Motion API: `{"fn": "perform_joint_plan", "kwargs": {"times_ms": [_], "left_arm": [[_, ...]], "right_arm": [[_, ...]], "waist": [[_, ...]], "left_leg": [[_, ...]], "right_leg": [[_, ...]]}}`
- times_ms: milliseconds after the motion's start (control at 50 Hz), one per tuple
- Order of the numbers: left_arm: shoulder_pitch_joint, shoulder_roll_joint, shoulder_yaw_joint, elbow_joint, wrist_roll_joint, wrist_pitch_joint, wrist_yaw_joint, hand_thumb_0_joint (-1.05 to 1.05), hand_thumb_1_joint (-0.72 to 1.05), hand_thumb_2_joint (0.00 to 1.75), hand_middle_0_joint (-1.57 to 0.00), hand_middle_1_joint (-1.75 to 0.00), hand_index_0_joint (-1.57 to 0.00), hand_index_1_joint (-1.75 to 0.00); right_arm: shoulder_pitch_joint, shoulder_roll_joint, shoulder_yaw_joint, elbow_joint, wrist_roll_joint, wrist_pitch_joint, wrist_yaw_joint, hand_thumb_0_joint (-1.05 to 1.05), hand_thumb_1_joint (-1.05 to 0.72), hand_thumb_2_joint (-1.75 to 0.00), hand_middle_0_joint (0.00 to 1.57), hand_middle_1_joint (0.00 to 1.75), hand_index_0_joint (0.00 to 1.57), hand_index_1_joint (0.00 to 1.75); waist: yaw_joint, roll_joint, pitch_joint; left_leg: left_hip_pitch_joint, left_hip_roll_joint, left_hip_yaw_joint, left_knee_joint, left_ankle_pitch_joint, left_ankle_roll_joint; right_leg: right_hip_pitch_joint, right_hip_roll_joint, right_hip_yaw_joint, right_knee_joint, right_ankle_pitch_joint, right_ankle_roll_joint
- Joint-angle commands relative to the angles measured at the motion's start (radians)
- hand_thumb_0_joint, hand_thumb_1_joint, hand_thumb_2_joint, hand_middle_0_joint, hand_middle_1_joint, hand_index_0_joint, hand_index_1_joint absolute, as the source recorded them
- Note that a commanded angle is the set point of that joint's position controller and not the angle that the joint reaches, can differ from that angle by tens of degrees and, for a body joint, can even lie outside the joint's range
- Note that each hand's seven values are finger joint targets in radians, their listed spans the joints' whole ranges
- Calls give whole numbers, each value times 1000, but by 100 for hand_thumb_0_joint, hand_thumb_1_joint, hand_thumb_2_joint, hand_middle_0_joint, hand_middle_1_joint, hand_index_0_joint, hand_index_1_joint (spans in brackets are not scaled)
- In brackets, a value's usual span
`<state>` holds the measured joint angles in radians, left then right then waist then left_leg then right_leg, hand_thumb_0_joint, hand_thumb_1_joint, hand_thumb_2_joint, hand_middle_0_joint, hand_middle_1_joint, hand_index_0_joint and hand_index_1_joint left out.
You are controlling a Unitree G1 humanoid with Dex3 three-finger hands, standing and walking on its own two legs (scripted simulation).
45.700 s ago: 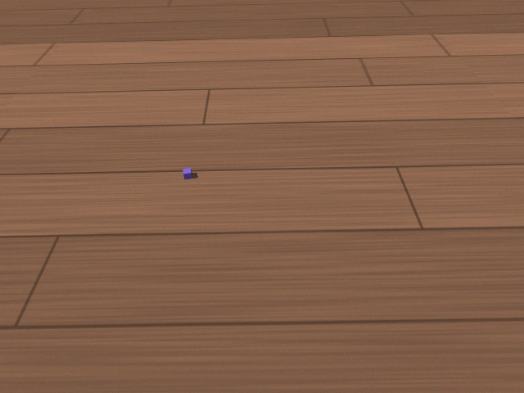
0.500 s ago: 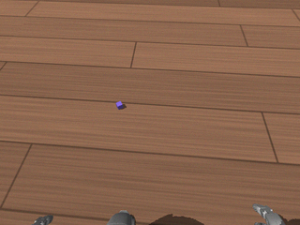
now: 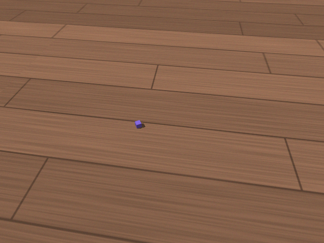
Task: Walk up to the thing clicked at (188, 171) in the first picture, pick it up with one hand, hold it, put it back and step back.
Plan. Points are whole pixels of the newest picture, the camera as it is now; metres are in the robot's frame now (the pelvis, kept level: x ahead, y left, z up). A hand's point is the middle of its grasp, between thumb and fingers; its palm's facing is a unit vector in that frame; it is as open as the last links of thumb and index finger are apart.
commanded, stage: step back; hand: left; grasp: from above
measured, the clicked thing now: (138, 124) +1.11 +0.21 -0.74
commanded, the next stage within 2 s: stand in 0.66 s
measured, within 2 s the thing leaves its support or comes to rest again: neither
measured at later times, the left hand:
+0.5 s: hand out of the picture +0.11 +0.28 -0.16, palm faces +0.03 -0.93 -0.37, open 7.4 cm
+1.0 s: hand out of the picture +0.15 +0.26 -0.14, palm faces -0.04 -0.94 -0.34, open 7.3 cm
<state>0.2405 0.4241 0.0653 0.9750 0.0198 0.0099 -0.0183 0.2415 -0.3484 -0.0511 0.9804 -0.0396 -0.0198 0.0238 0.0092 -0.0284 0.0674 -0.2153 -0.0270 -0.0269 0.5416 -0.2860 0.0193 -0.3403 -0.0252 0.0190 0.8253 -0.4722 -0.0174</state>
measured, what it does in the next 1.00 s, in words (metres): steps on the spot: left foot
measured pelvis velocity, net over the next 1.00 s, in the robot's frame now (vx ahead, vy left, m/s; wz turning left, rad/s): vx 0.06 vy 0.01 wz -0.02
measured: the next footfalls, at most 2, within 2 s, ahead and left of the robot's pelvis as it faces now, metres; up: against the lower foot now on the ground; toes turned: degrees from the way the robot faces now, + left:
left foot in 0.38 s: +0.14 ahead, +0.14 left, +0.00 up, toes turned +2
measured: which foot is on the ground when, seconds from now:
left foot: down 0.00-0.12, up 0.14-0.36, down 0.38-1.00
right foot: down 0.00-1.00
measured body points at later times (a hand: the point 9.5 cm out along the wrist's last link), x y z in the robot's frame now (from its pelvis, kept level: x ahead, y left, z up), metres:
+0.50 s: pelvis +0.04 +0.01 -0.01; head +0.07 +0.02 +0.44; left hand +0.11 +0.33 -0.13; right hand +0.14 -0.29 -0.13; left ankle +0.10 +0.14 -0.73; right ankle +0.03 -0.12 -0.73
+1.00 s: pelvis +0.06 +0.01 +0.02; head +0.07 +0.01 +0.46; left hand +0.16 +0.31 -0.11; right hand +0.16 -0.29 -0.12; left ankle +0.10 +0.14 -0.73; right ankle +0.03 -0.12 -0.73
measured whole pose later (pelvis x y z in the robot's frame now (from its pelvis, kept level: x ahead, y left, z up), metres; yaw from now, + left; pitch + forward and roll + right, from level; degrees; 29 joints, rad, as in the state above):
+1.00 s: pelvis +0.06 +0.01 +0.02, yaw -1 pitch -2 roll +0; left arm 0.09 0.35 0.00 1.13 0.00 -0.02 -0.01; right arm 0.05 -0.35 -0.01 1.14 -0.01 -0.02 0.01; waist 0.00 0.00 0.06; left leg -0.17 0.03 0.03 0.35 -0.13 -0.02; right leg -0.06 -0.02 0.01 0.34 -0.24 0.03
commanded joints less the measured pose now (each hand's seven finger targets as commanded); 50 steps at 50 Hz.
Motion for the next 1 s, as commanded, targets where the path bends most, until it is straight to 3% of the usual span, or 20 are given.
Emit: {"fn": "perform_joint_plan", "kwargs": {"times_ms": [0,60,80,100,120,140,220,300,340,360,380,400,420,480,540,620,640,740,900,980], "left_arm": [[-46,157,46,-74,3,-55,2,0,90,90,-20,-30,-20,-30],[38,146,52,-26,12,-66,16,0,90,90,-20,-30,-20,-30],[66,173,64,-20,20,-72,25,0,90,90,-20,-30,-20,-30],[98,269,83,-24,31,-79,32,0,90,90,-20,-30,-20,-30],[45,318,93,-48,27,-80,30,0,90,90,-20,-30,-20,-30],[-2,287,89,-72,13,-83,29,0,90,90,-20,-30,-20,-30],[-66,221,66,-77,8,-95,34,0,90,90,-20,-30,-20,-30],[-91,204,41,-80,-3,-77,33,0,90,90,-20,-30,-20,-30],[-110,186,28,-86,-11,-61,33,0,90,90,-20,-30,-20,-30],[-103,160,16,-89,-14,-54,33,0,90,90,-20,-30,-20,-30],[-79,126,5,-87,-23,-44,31,0,90,90,-20,-30,-20,-30],[-68,149,14,-63,-35,-32,37,0,90,90,-20,-30,-20,-30],[-63,152,15,-41,-26,-28,37,0,90,90,-20,-30,-20,-30],[-26,153,13,3,-12,-41,34,0,90,90,-20,-30,-20,-30],[-88,179,16,11,-12,-52,28,0,90,90,-20,-30,-20,-30],[-116,163,6,34,-15,-54,32,0,90,90,-20,-30,-20,-30],[-125,130,-17,55,-18,-52,25,0,90,90,-20,-30,-20,-30],[-161,147,-24,82,-15,-57,23,0,90,90,-20,-30,-20,-30],[-190,148,-21,102,-15,-53,23,0,90,90,-20,-30,-20,-30],[-183,140,-22,107,-14,-54,24,0,90,90,-20,-30,-20,-30]], "right_arm": [[-57,-293,-75,-84,-5,-20,-14,0,-90,-90,20,30,20,30],[-111,-249,-60,-106,13,3,-10,0,-90,-90,20,30,20,30],[-86,-195,-41,-112,17,6,-14,0,-90,-90,20,30,20,30],[-121,-144,-28,-138,20,3,-17,0,-90,-90,20,30,20,30],[-123,-209,-46,-123,8,6,-31,0,-90,-90,20,30,20,30],[-66,-245,-56,-101,15,2,-31,0,-90,-90,20,30,20,30],[-6,-208,-48,-53,14,-7,-20,0,-90,-90,20,30,20,30],[-46,-171,-38,-49,14,-9,-18,0,-90,-90,20,30,20,30],[-23,-177,-44,-24,13,-11,-27,0,-90,-90,20,30,20,30],[-20,-206,-51,-19,7,-14,-34,0,-90,-90,20,30,20,30],[-52,-253,-56,-31,4,-19,-40,0,-90,-90,20,30,20,30],[-102,-306,-56,-44,17,-16,-39,0,-90,-90,20,30,20,30],[-145,-301,-55,-42,16,-14,-37,0,-90,-90,20,30,20,30],[-210,-247,-26,-33,18,-7,-34,0,-90,-90,20,30,20,30],[-207,-214,-14,-4,24,-9,-31,0,-90,-90,20,30,20,30],[-241,-212,-11,27,25,-15,-30,0,-90,-90,20,30,20,30],[-203,-212,-3,39,35,-19,-25,0,-90,-90,20,30,20,30],[-230,-200,-1,67,38,-22,-23,0,-90,-90,20,30,20,30],[-242,-196,2,97,32,-20,-21,0,-90,-90,20,30,20,30],[-246,-203,1,103,33,-22,-22,0,-90,-90,20,30,20,30]], "waist": [[-24,225,-9],[47,146,-17],[59,47,-35],[89,-174,-34],[78,-114,43],[40,-32,62],[13,-70,0],[5,-130,-43],[-19,-82,-67],[-20,-20,-90],[-2,87,-110],[8,142,-121],[18,135,-89],[39,142,-89],[7,89,-100],[7,74,-133],[-14,82,-146],[-18,14,-137],[-12,22,-95],[-8,27,-107]], "left_leg": [[-15,235,-265,-242,-203,167],[-203,164,-152,-82,-215,95],[-292,116,-112,53,-207,58],[-468,-43,-38,310,-273,9],[-405,2,-108,416,-313,-6],[-401,28,-137,447,-256,-3],[-255,61,-90,334,-140,-23],[-56,45,51,59,-23,-20],[67,36,50,-78,175,-3],[126,97,-24,-85,272,18],[117,231,-196,-132,270,68],[-37,318,-278,-171,156,161],[-98,328,-287,-187,98,176],[-105,231,-162,-141,47,74],[-20,161,-82,-102,96,21],[51,183,-65,-114,277,33],[85,178,-77,-151,262,29],[158,172,-52,-163,351,14],[124,165,-41,-240,242,-6],[142,168,-38,-242,278,-7]], "right_leg": [[-15,9,-32,-132,-9,3],[258,66,-82,-362,163,-10],[361,6,46,-427,114,-22],[374,-233,462,-589,-138,-118],[181,-398,604,-635,-224,-223],[187,-379,544,-603,-134,-241],[155,-252,226,-495,303,-169],[102,-195,79,-364,624,-128],[56,-153,50,-267,583,-77],[11,-123,41,-227,503,-49],[-24,-49,18,-183,321,-12],[87,7,-26,-138,74,-4],[141,6,-23,-143,12,-9],[176,-27,30,-312,180,-26],[135,-78,103,-369,317,-37],[166,-69,73,-392,431,-17],[174,-80,75,-427,380,-9],[188,-98,71,-491,466,1],[205,-102,70,-549,360,6],[212,-107,69,-556,392,8]]}}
